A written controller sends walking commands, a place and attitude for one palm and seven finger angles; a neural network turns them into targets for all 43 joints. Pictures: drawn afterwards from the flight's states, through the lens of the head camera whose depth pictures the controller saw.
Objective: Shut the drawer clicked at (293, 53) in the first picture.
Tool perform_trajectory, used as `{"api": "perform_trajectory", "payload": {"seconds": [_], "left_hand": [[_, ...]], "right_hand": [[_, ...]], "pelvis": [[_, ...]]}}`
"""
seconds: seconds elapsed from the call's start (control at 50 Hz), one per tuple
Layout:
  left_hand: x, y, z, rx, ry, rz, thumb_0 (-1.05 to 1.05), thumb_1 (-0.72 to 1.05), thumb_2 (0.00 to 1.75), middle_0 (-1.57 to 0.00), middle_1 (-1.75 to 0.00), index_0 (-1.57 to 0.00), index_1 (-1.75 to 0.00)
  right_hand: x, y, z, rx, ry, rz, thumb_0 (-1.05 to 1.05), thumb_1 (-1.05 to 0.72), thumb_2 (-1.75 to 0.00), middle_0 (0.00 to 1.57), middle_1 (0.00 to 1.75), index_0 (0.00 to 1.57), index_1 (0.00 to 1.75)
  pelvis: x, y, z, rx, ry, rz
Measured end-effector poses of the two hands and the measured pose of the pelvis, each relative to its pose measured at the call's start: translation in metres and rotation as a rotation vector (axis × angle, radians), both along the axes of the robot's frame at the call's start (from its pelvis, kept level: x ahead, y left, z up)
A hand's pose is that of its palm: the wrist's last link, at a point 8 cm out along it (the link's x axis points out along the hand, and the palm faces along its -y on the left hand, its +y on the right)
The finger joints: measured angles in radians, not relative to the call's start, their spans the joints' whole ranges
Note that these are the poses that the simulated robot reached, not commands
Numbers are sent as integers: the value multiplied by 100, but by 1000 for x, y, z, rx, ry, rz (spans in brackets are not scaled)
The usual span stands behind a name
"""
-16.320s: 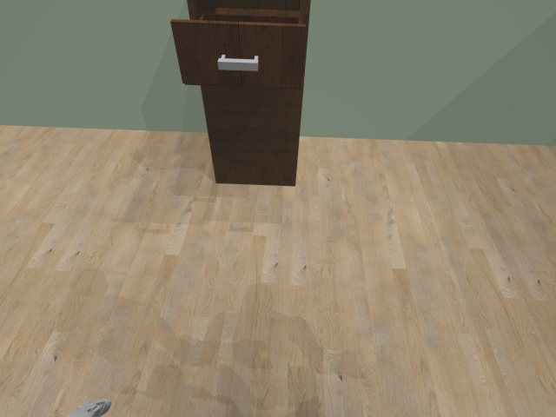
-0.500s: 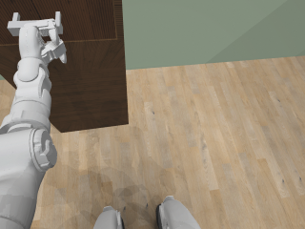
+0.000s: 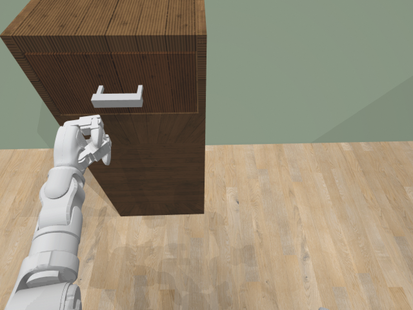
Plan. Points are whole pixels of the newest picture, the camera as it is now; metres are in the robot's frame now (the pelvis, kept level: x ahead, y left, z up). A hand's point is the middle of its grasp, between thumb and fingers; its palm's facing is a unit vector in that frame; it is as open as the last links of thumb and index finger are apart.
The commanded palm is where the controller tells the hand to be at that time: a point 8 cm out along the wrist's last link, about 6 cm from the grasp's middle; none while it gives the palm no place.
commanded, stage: draw the hand back to the body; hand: left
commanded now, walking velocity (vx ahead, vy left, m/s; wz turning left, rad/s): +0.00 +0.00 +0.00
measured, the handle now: (119, 94) +0.59 +0.21 +0.06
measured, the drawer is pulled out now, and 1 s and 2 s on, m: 0.00 0.00 0.00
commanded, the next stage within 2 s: step back with the hand held close in 1.00 s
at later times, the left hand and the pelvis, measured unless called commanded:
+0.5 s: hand (40, 211) +0.25 +0.23 +0.15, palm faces +0.31 -0.91 -0.28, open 3.3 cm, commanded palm +0.20 +0.27 +0.17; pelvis -0.02 +0.00 +0.03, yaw +1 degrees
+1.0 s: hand out of the picture +0.15 +0.25 +0.19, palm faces +0.45 -0.80 -0.39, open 3.2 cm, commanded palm +0.10 +0.28 +0.20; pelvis -0.02 +0.00 +0.03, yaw +2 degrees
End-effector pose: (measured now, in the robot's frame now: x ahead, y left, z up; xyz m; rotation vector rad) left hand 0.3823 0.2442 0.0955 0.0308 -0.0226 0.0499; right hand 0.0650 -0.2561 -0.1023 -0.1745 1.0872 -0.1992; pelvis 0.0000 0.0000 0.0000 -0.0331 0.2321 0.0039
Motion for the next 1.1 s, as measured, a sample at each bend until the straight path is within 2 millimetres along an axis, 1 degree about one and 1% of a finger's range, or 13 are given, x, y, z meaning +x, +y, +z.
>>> {"api": "perform_trajectory", "payload": {"seconds": [0.08,0.14,0.16,0.2,0.26,0.34,0.44,0.54,0.62,0.76,0.88,0.96,1.1], "left_hand": [[-27,2,7,4,3,-8,1,90,90,-140,-160,-140,-160],[-48,4,16,6,-10,-14,1,90,90,-140,-160,-140,-160],[-55,5,20,41,-13,-4,1,90,90,-140,-160,-140,-160],[-71,5,30,115,-22,34,1,90,90,-140,-160,-140,-160],[-95,6,42,177,-33,90,1,90,90,-140,-160,-140,-160],[-122,14,47,210,-18,164,1,90,90,-140,-160,-140,-159],[-152,26,55,240,-11,242,1,90,90,-140,-160,-140,-159],[-181,27,74,282,-61,271,1,90,90,-140,-160,-140,-159],[-202,28,87,313,-95,286,1,90,90,-140,-160,-140,-159],[-240,32,99,380,-97,328,1,90,90,-140,-160,-140,-159],[-272,36,112,443,-108,373,1,90,90,-140,-160,-140,-159],[-279,36,112,438,-115,402,1,90,90,-140,-160,-141,-159],[-270,34,103,407,-105,396,1,90,90,-140,-160,-141,-159]], "right_hand": [[37,4,11,-4,-124,44,1,-90,-90,20,30,20,30],[59,10,21,1,-215,75,1,-90,-90,19,30,20,30],[65,13,24,4,-240,83,1,-90,-90,19,30,20,30],[76,19,31,8,-282,94,1,-90,-90,19,30,20,30],[89,28,40,16,-327,119,1,-90,-90,19,30,20,30],[99,39,48,23,-350,156,1,-90,-90,20,30,20,30],[102,48,53,27,-363,193,1,-90,-90,20,30,20,30],[99,52,53,34,-369,213,1,-90,-90,20,30,21,30],[96,50,51,36,-363,216,1,-90,-90,20,30,21,30],[93,43,51,29,-369,204,2,-90,-90,20,30,21,30],[95,38,54,13,-399,206,2,-90,-90,20,30,20,30],[98,39,54,6,-412,220,2,-90,-90,20,30,20,30],[96,42,55,7,-423,223,2,-90,-90,20,30,20,30]], "pelvis": [[-3,2,3,3,-45,10],[-6,3,6,7,-78,13],[-7,3,7,11,-92,11],[-9,3,11,16,-121,8],[-11,4,16,22,-159,10],[-16,3,21,27,-204,12],[-18,2,27,29,-246,17],[-17,2,30,30,-273,17],[-16,2,31,30,-288,17],[-15,-1,31,28,-300,14],[-16,-2,31,24,-307,17],[-19,-3,30,25,-313,26],[-23,-4,31,28,-315,25]]}}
